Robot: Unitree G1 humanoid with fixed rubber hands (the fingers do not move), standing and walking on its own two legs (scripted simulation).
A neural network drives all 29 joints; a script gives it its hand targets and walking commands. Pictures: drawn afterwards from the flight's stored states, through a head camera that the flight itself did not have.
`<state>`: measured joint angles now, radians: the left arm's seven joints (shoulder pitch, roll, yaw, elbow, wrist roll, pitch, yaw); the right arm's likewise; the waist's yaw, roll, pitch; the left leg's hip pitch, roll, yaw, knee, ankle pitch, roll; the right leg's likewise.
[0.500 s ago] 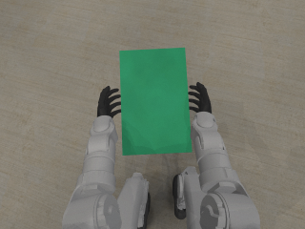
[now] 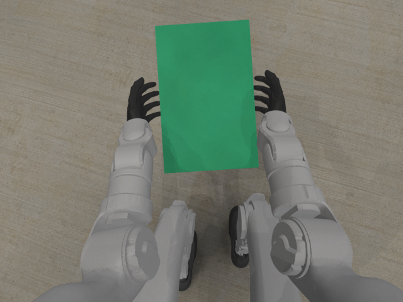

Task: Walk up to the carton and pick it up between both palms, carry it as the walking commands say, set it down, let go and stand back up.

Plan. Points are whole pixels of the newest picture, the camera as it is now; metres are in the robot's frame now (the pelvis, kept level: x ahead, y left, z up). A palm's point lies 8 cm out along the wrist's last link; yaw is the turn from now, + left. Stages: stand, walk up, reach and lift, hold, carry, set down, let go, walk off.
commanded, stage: set down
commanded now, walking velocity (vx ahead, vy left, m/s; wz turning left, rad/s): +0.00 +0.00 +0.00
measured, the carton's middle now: (206, 106) +0.51 +0.02 -0.17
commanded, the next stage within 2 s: none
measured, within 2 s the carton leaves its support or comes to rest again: rests again in 1.84 s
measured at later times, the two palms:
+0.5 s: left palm (151, 120) +0.47 +0.14 -0.15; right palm (265, 113) +0.49 -0.12 -0.17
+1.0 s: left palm (159, 121) +0.50 +0.14 -0.24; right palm (259, 114) +0.52 -0.12 -0.26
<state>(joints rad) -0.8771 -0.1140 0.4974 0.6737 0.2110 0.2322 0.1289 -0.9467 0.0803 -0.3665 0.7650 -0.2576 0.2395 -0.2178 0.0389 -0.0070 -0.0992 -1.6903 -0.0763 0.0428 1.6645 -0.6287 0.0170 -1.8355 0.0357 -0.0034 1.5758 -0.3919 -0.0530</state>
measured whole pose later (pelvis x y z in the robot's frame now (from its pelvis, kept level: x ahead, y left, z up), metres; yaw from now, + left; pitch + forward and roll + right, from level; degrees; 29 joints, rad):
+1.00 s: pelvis -0.02 +0.00 -0.12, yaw +2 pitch +40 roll +4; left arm -1.24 0.02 0.44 0.75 0.11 0.28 0.14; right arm -1.33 -0.14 -0.28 0.90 -0.13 0.27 -0.19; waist 0.02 0.01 0.16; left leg -2.09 -0.10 0.07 2.07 -0.68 0.02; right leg -2.25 0.01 -0.01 1.96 -0.41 -0.05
